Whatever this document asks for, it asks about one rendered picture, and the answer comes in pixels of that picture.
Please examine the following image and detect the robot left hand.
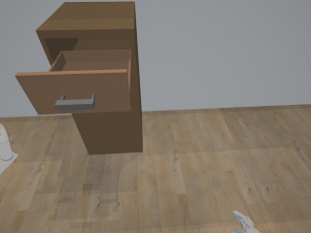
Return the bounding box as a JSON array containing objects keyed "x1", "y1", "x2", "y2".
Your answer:
[{"x1": 0, "y1": 123, "x2": 18, "y2": 175}]

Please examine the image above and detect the robot right hand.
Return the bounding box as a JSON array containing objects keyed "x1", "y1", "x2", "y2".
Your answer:
[{"x1": 232, "y1": 210, "x2": 259, "y2": 233}]

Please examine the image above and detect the cabinet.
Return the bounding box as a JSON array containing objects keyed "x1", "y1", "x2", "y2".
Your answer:
[{"x1": 35, "y1": 1, "x2": 143, "y2": 155}]

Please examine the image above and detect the drawer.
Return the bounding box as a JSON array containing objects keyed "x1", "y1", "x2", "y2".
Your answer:
[{"x1": 15, "y1": 50, "x2": 133, "y2": 116}]

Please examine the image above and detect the handle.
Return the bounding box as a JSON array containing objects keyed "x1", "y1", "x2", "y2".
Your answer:
[{"x1": 55, "y1": 93, "x2": 96, "y2": 111}]

